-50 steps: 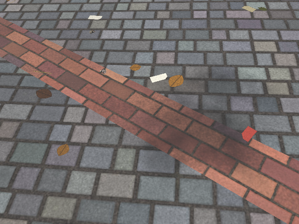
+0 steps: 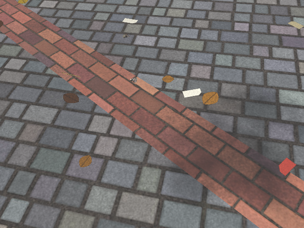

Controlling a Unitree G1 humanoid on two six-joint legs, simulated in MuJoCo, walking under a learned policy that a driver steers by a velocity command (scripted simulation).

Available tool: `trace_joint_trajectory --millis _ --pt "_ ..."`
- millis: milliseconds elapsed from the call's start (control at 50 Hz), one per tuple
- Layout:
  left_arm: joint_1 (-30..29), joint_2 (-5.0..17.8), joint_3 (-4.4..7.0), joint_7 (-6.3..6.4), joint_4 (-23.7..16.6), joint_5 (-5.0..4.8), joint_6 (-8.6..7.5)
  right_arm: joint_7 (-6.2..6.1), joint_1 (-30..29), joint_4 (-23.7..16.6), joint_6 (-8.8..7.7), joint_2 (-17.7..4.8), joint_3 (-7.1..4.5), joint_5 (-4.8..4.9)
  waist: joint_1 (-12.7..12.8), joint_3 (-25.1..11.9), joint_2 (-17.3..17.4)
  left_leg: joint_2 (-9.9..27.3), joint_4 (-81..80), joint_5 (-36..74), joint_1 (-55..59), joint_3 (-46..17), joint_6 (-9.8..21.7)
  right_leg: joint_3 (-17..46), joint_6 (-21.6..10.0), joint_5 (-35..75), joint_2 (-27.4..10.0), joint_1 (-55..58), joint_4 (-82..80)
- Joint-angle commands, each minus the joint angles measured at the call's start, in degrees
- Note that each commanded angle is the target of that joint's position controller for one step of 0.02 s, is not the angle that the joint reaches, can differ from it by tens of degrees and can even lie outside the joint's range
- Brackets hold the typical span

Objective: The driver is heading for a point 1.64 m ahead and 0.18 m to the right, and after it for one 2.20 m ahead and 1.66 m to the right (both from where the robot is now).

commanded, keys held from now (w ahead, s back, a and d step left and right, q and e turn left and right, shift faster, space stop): w+e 0.56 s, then w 0.16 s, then w+q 0.28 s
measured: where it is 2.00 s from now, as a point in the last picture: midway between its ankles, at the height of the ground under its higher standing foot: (208, 121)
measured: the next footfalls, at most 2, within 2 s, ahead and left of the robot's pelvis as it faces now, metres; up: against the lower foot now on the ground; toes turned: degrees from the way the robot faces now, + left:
left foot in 0.14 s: +0.25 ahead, +0.12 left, +0.00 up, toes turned -6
right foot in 0.66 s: +0.48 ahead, -0.16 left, +0.00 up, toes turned -26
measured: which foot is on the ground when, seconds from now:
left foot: up 0.00-0.12, down 0.14-0.68, up 0.70-1.00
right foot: down 0.00-0.14, up 0.16-0.64, down 0.66-1.00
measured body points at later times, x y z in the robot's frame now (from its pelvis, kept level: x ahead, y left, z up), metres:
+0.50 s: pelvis +0.26 +0.02 +0.00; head +0.29 +0.02 +0.45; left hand +0.51 +0.21 -0.11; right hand +0.18 -0.24 -0.13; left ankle +0.21 +0.13 -0.75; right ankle +0.35 -0.14 -0.68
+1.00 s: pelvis +0.51 -0.11 +0.00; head +0.53 -0.13 +0.45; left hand +0.62 +0.14 -0.13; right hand +0.51 -0.38 -0.14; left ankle +0.68 +0.00 -0.67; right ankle +0.44 -0.14 -0.75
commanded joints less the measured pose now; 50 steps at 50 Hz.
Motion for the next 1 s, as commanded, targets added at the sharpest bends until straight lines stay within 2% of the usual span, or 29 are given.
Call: trace_joint_trajectory --millis 20,60,80,120,140,160,180,200,220,240,260,280,360,460,500,560,620,640,660,680,700,720,740,760,780,820,840,920,1000 --pt "2.4 10.2 2.52 0.54 -1.9 0.22 -0.53 0.24 -12.2 -7.6 -1.2 -2.4 0.19 0.54 1.9 4.3 -8.7 -2.5 -6.6 2.7 -2.9 2.7 -0.4 9.9 -7.8 21.9 -11.7 -2.9 -0.9" --pt "1.3 11.2 2.84 0.84 -2.3 0.37 -0.55 0.0 -11.7 -8.0 -1.44 -3.4 0.06 0.86 1.0 3.6 -9.2 -3.0 -10.3 3.5 2.2 2.2 0.7 11.4 -6.5 25.7 -12.8 -3.7 0.7" --pt "-0.3 11.7 2.97 0.98 -2.8 0.4 -0.57 -0.31 -9.3 -7.5 -1.6 -4.1 -0.17 0.96 -0.5 2.9 -9.3 -3.3 -12.2 3.2 6.9 1.8 1.5 11.9 -5.3 27.5 -13.1 -5.0 2.0" --pt "-3.8 12.9 3.26 0.78 -3.9 0.46 -0.82 -1.57 1.4 -4.2 -2.09 -6.7 -1.32 1.17 -5.5 -1.7 -8.4 -5.5 -15.6 0.2 21.9 2.2 3.5 11.0 -2.8 38.2 -11.4 -7.7 11.8" --pt "-4.6 12.6 3.18 0.33 -4.2 -0.01 -1.12 -2.47 9.2 -2.3 -2.76 -8.8 -2.16 0.71 -9.4 -6.5 -5.3 -2.9 -18.2 0.5 33.3 0.3 5.1 7.9 -1.3 36.7 -7.6 -11.4 23.6" --pt "-3.3 7.9 1.99 0.05 -5.9 -0.45 -1.57 -3.56 18.4 -2.1 -3.25 -12.7 -3.19 -0.81 -11.8 -15.7 2.3 11.7 -21.7 -18.1 45.8 -15.0 7.3 4.0 -0.7 18.9 -3.7 -18.3 40.3" --pt "2.0 3.5 1.04 0.0 -7.9 -1.58 -1.07 -3.58 16.1 -2.5 -2.45 -16.6 -3.88 -1.29 -7.0 -19.2 16.3 24.1 -31.6 -28.3 51.5 -42.6 12.2 -1.1 0.4 -16.7 3.7 -33.5 53.2" --pt "-0.3 8.6 1.67 0.35 -6.2 0.55 -0.14 -3.37 11.7 -2.8 -1.97 -11.4 -3.23 -0.4 -5.4 -10.8 7.0 22.1 -33.0 -33.4 42.8 -42.6 12.2 -1.3 -0.6 -12.0 -1.9 -37.4 58.4" --pt "-3.9 9.1 2.01 -0.32 -6.2 0.98 0.09 -3.22 8.0 -3.3 -2.09 -7.1 -2.23 0.13 -4.7 -4.2 1.6 19.6 -33.0 -27.2 35.4 -32.4 11.5 -2.4 -0.7 -6.4 -4.2 -36.8 57.3" --pt "-5.7 7.8 1.77 -0.82 -6.3 0.86 0.19 -2.99 6.8 -2.9 -2.37 -4.9 -1.67 0.03 -4.0 -1.5 0.2 16.6 -33.6 -15.9 30.9 -23.5 11.0 -3.2 -0.3 -3.4 -6.0 -35.3 55.3" --pt "-6.8 7.2 1.8 -1.34 -6.2 1.31 0.62 -3.05 7.2 -2.2 -2.71 -3.9 -1.33 0.11 -3.7 -0.1 1.3 13.9 -34.5 -9.0 28.3 -16.9 9.9 -3.8 -0.1 -2.4 -7.2 -34.1 53.8" --pt "-6.3 7.0 1.75 -1.83 -6.4 1.61 1.24 -3.05 8.1 -1.5 -3.21 -3.8 -1.25 0.24 -3.0 -0.4 4.0 13.2 -34.9 -4.0 27.0 -13.2 10.0 -4.4 0.5 -2.1 -7.7 -33.0 53.4" --pt "-12.8 5.6 1.25 -3.13 -9.0 1.85 2.45 -2.42 11.2 0.6 -5.1 -3.4 -1.48 1.28 -3.1 1.0 2.8 13.4 -37.4 7.1 28.3 -4.9 11.2 -5.4 1.2 2.5 -8.8 -38.9 52.0" --pt "-22.9 3.8 0.05 -4.33 -12.9 1.75 2.02 -2.29 13.5 2.7 -4.94 -2.8 -1.47 1.18 -4.1 3.0 1.7 10.8 -37.4 16.7 29.7 5.7 10.4 -8.9 2.2 12.7 -8.6 -41.9 39.9" --pt "-27.3 3.0 -0.65 -4.88 -14.5 1.73 1.72 -2.42 14.6 3.5 -4.9 -3.6 -1.66 1.24 -5.2 3.6 1.8 10.5 -37.3 18.5 29.5 8.7 9.7 -11.7 1.6 15.8 -8.2 -38.7 32.1" --pt "-31.0 3.3 -0.96 -5.09 -16.3 2.04 1.76 -2.89 17.3 5.2 -4.39 -5.1 -2.03 1.29 -6.1 4.3 1.6 12.0 -35.4 24.7 34.3 10.9 8.9 -14.8 -0.3 13.2 -7.1 -36.5 25.3" --pt "-27.7 4.3 -0.58 -3.9 -15.6 2.76 1.61 -3.39 19.6 7.2 -3.27 -6.9 -2.14 1.03 -4.1 1.1 3.0 13.1 -24.9 48.9 39.1 12.8 8.3 -17.0 -3.6 4.5 -1.9 -28.3 21.6" --pt "-22.4 5.3 -0.06 -3.44 -14.0 2.89 1.27 -3.47 19.9 7.6 -2.75 -7.6 -2.19 0.89 -1.8 -2.0 3.3 13.2 -17.2 53.6 39.2 13.2 8.3 -16.9 -5.0 2.5 0.1 -22.1 19.9" --pt "-13.3 6.6 0.8 -2.76 -10.8 3.35 0.71 -3.46 19.5 7.5 -2.32 -7.6 -1.99 1.16 2.3 -6.8 1.9 12.2 -5.9 49.4 34.8 14.5 7.5 -15.9 -6.7 4.7 1.4 -10.0 15.2" --pt "-4.3 10.6 2.18 -1.68 -8.4 4.05 0.49 -3.23 19.6 5.8 -2.46 -5.5 -1.27 1.26 5.6 -13.2 -2.7 10.7 9.9 29.0 22.6 14.6 6.6 -3.9 -9.3 -0.2 -8.5 5.6 14.2" --pt "-4.9 16.1 3.51 -1.0 -8.8 2.49 1.09 -1.93 23.0 2.8 -2.68 0.1 -0.21 2.78 1.4 -20.9 -17.9 -1.1 32.9 -20.5 -0.6 12.7 3.0 28.6 -17.7 1.0 -27.3 22.2 8.7" --pt "-4.4 15.3 3.66 -0.41 -9.8 1.2 1.68 -2.27 16.3 2.1 -2.71 -6.4 -1.79 1.9 4.3 -20.0 -6.4 -0.9 37.0 -17.2 -5.2 2.2 3.4 29.0 -17.4 9.4 -27.0 19.3 5.5" --pt "-8.1 12.9 3.04 0.18 -8.8 1.0 1.41 -2.15 12.4 1.1 -3.19 -4.7 -1.41 2.74 2.6 -12.2 -4.8 1.8 35.0 -12.4 -7.0 0.2 4.1 17.8 -16.0 16.2 -25.0 12.6 5.5" --pt "-9.8 9.5 2.13 0.23 -7.8 1.01 0.75 -2.13 13.3 2.0 -3.5 -3.2 -0.93 2.86 -0.1 -6.2 -2.2 3.4 29.2 -10.6 -3.7 0.0 4.5 11.5 -13.4 22.7 -22.7 3.4 3.9" --pt "-11.6 7.6 1.48 0.3 -7.2 1.08 -0.05 -1.94 14.1 2.9 -2.79 -2.5 -0.95 2.15 -2.5 -3.8 -1.7 4.7 24.7 -10.1 -0.7 -0.9 4.6 6.7 -10.9 23.7 -20.1 -1.6 2.3" --pt "-12.8 5.5 0.68 0.06 -6.7 1.19 -1.48 -1.51 18.5 5.4 -0.72 -1.3 -0.88 0.85 -4.6 -1.9 -3.7 4.0 21.9 -9.2 6.4 -1.4 4.3 1.4 -9.4 24.8 -18.5 -9.8 -1.4" --pt "-12.3 5.7 0.72 0.02 -5.9 1.05 -2.12 -1.11 18.5 5.5 -0.21 -1.1 -1.08 0.75 -5.1 -1.4 -4.2 3.6 20.9 -8.3 5.9 -1.5 4.2 -0.4 -9.2 24.1 -18.1 -10.2 -2.8" --pt "-9.8 6.3 0.85 -0.02 -3.8 0.99 -3.24 -0.27 11.0 4.1 0.28 -0.6 -1.7 1.06 -3.8 2.4 -4.4 3.4 14.3 1.5 -2.2 -2.2 3.8 -7.3 -6.3 20.9 -16.0 -8.3 -6.9" --pt "-8.5 5.8 0.41 0.24 -2.5 0.68 -3.59 0.1 4.7 2.4 -0.08 0.6 -1.33 0.97 -2.5 3.8 -5.3 2.5 4.1 9.6 -4.5 -0.2 3.6 -12.6 -4.3 23.3 -15.1 -5.4 -7.3"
